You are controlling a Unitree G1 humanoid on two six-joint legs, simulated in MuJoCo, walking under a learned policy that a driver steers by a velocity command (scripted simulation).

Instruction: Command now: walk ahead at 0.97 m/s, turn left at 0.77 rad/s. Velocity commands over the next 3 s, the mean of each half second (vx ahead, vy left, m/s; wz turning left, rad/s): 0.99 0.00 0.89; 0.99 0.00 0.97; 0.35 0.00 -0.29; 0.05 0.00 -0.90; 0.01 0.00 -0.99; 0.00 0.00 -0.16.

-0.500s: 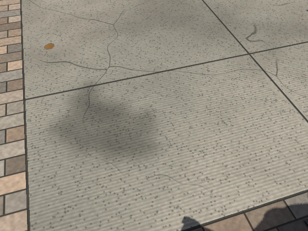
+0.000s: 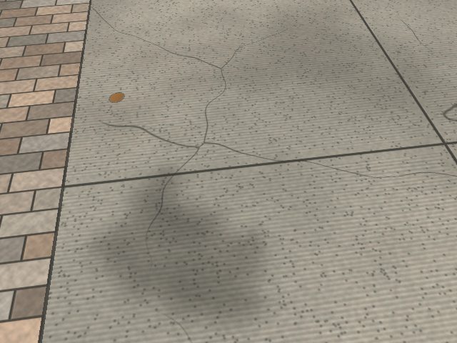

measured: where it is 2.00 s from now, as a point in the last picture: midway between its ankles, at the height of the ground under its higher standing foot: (76, 172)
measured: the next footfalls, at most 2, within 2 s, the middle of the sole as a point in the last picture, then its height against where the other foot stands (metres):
left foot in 0.26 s outside the picture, level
right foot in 0.68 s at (208, 236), level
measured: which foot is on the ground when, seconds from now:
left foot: up 0.00-0.24, down 0.26-0.68, up 0.70-1.00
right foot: down 0.00-0.22, up 0.24-0.66, down 0.68-1.00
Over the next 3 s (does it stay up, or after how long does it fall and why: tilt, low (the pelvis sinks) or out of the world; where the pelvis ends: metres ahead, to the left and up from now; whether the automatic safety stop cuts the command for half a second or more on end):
stays up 1.15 0.56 -0.01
